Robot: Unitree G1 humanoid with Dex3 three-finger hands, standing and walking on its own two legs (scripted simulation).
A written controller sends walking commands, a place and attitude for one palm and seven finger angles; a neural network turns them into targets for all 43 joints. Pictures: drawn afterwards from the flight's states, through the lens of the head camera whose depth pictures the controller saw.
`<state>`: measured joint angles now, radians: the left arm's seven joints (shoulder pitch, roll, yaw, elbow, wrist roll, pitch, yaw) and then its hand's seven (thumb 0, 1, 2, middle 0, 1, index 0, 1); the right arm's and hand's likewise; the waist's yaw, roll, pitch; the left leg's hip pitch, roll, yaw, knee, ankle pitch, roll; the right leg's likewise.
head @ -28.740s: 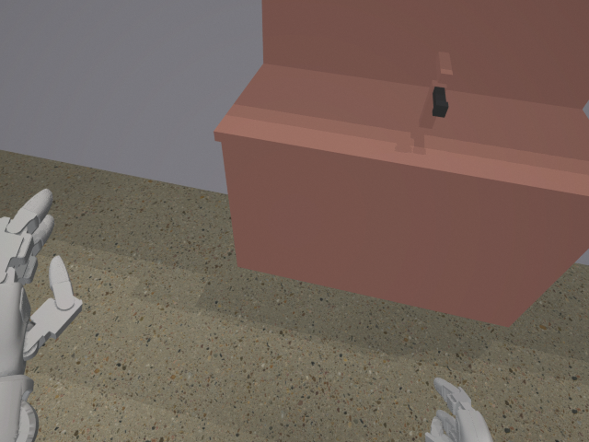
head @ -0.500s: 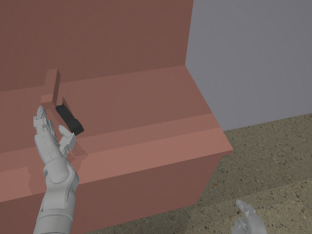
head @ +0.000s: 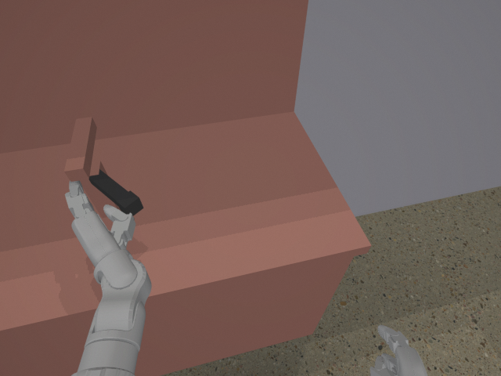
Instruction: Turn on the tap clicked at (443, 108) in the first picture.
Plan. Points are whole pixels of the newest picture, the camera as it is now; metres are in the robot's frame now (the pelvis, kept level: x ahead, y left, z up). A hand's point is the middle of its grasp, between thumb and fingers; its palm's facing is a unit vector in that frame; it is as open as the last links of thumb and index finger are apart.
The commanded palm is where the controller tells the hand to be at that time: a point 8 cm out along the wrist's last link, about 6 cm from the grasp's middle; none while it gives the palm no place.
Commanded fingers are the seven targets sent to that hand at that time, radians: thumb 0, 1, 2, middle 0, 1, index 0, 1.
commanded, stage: push the lever round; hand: left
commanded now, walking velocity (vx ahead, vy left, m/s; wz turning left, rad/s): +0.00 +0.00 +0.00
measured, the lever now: (130, 204) +0.36 +0.23 +0.08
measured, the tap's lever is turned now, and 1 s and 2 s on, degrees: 37 65 76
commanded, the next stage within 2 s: lift the hand up off the lever in 1.40 s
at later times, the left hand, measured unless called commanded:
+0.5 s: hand (148, 209) +0.35 +0.20 +0.07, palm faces +0.77 -0.64 -0.07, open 7.7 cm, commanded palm +0.31 +0.21 +0.07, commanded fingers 0.00 0.90 0.90 -0.15 -0.15 -0.15 -0.15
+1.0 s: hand (160, 196) +0.38 +0.19 +0.07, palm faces +0.81 -0.57 -0.12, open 7.7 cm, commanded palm +0.33 +0.20 +0.07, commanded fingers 0.00 0.90 0.90 -0.15 -0.15 -0.15 -0.15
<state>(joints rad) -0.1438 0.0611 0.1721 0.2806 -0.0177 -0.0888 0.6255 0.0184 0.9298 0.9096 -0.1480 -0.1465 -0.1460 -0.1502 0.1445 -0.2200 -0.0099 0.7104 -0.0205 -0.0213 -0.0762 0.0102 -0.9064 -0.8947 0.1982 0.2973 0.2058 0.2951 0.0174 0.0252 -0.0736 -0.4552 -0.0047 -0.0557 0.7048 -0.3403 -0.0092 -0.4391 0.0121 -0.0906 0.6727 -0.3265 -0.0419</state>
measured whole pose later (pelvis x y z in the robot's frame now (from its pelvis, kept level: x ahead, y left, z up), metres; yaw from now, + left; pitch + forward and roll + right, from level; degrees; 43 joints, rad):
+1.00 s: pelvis +0.00 -0.02 +0.00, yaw +0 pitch +8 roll +0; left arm -0.44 -0.02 0.23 0.56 0.09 -0.03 0.88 0.02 0.95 0.93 -0.15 -0.15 -0.11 -0.14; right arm 0.15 -0.19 -0.04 0.78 -0.06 0.01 -0.02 0.01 -0.91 -0.89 0.20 0.30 0.21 0.29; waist 0.00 0.03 -0.11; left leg -0.52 0.01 -0.07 0.72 -0.34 -0.03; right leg -0.50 0.03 -0.10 0.69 -0.33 -0.06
